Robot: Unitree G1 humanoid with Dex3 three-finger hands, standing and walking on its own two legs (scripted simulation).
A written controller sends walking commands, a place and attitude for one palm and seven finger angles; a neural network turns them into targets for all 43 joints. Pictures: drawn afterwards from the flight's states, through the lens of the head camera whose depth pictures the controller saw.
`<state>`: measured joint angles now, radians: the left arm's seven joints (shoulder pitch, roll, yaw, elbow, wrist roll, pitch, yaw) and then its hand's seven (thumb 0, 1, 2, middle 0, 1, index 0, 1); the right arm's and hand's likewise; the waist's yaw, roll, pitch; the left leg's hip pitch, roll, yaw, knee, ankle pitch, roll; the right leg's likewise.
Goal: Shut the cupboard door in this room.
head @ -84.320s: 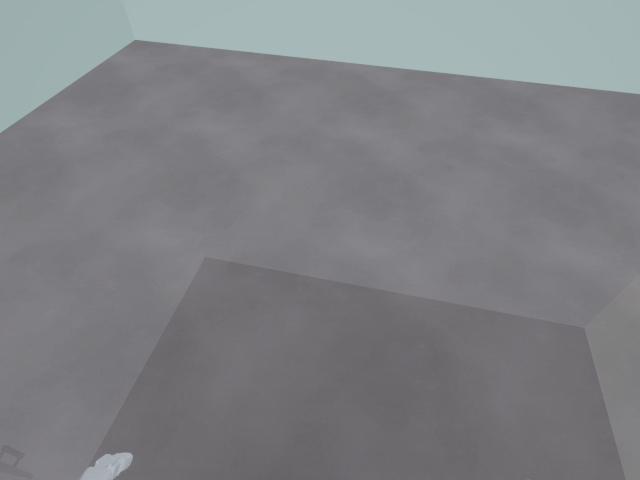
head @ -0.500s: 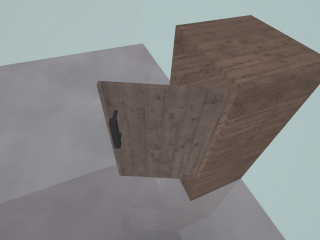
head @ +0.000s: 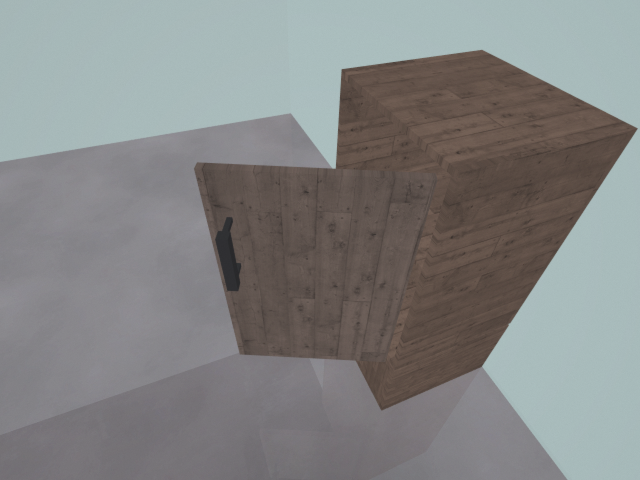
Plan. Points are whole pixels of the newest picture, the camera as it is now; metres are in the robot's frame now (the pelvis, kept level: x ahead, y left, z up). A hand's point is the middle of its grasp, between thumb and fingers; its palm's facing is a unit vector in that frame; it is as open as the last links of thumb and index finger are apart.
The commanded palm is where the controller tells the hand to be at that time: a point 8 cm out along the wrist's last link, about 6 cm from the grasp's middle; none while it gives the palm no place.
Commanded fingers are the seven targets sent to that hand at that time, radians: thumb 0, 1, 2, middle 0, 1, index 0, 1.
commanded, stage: look again from close up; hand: left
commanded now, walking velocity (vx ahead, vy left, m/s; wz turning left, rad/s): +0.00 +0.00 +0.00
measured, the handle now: (231, 254) +0.51 +0.20 -0.05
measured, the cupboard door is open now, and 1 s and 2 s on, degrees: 65 65 65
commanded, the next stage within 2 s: shuffle to correct the standing spot in 0.02 s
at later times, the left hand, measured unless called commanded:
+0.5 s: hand out of the picture -0.01 +0.16 -0.19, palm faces +0.04 -0.99 -0.13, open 7.4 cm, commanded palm none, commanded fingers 0.00 0.90 0.90 -0.20 -0.30 -0.20 -0.30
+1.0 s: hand out of the picture +0.06 +0.19 -0.18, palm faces +0.03 -0.98 -0.22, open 7.3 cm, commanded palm none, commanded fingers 0.00 0.90 0.90 -0.20 -0.30 -0.20 -0.30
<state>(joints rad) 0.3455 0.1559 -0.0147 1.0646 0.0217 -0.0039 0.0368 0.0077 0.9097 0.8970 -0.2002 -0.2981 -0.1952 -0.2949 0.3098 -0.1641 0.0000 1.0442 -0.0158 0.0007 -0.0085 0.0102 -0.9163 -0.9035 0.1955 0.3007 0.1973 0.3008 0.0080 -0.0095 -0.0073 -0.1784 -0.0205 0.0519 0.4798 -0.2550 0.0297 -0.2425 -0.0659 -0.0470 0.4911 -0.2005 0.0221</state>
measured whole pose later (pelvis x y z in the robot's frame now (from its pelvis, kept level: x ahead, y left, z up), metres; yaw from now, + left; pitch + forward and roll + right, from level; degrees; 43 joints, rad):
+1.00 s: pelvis +0.03 +0.01 +0.00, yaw -1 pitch -1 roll +0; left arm 0.27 0.16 0.01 1.02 0.01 -0.01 0.06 0.01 0.93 0.90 -0.20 -0.30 -0.20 -0.30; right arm 0.24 -0.16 -0.02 1.04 0.00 0.01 -0.03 0.02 -0.92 -0.90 0.20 0.30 0.20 0.30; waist 0.00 0.00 0.07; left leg -0.18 -0.02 0.06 0.54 -0.33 0.04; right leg -0.26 -0.02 -0.06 0.53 -0.24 -0.01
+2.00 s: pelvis +0.05 +0.00 +0.00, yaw +0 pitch -1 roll +0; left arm 0.25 0.16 -0.01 1.10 0.01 -0.02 0.04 0.02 0.93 0.90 -0.20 -0.30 -0.20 -0.30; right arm 0.26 -0.15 0.02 1.14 -0.01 -0.02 -0.03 0.01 -0.92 -0.90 0.20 0.30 0.20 0.30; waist 0.01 0.00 0.04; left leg -0.11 -0.02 0.05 0.41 -0.29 0.03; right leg -0.21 -0.01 -0.05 0.46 -0.24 -0.02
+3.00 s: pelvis +0.05 +0.00 +0.01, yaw +0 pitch -1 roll +0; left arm 0.29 0.14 -0.01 1.12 0.01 -0.01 0.04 0.01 0.92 0.90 -0.20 -0.30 -0.20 -0.30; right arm 0.28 -0.12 0.02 1.16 -0.01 -0.02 -0.04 0.01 -0.91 -0.90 0.20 0.30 0.20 0.30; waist 0.02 -0.02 0.05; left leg -0.08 -0.01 0.04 0.39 -0.29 0.02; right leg -0.18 0.00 -0.06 0.43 -0.24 -0.03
